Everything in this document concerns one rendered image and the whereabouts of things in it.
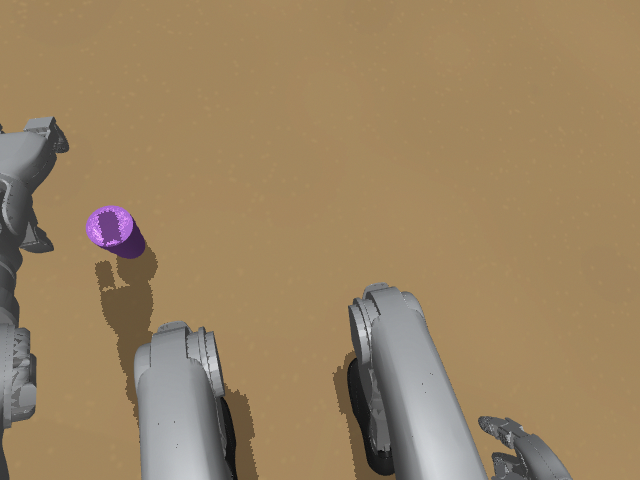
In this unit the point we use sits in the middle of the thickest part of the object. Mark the left robot foot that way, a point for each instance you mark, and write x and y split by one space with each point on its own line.
231 441

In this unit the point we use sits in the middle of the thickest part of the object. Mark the left robot arm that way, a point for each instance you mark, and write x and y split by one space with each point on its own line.
17 365

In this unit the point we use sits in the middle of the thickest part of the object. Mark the right robot foot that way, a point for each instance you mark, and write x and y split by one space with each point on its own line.
380 461

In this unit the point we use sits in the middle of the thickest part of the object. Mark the cup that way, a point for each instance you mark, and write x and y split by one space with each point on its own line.
114 229

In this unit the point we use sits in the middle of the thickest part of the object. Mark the right robot hand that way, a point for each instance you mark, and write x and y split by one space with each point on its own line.
534 461

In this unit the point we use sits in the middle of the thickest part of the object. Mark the left robot hand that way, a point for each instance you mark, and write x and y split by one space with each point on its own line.
29 157

